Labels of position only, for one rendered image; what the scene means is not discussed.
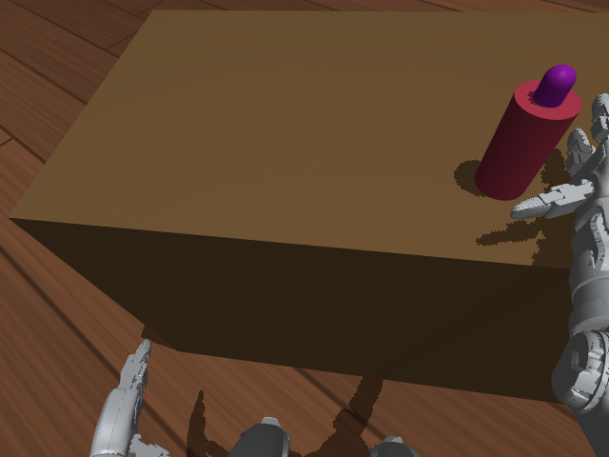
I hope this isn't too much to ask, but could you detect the left robot hand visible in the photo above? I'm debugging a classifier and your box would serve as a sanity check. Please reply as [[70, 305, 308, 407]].
[[89, 339, 169, 457]]

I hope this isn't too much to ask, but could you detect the right robot arm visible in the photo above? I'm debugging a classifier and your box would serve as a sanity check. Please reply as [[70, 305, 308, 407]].
[[552, 197, 609, 457]]

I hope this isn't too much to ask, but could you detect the bottle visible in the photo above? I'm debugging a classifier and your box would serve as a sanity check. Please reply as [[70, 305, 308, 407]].
[[474, 65, 582, 201]]

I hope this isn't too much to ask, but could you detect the right robot hand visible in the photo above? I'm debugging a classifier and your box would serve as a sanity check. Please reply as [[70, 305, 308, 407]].
[[510, 93, 609, 219]]

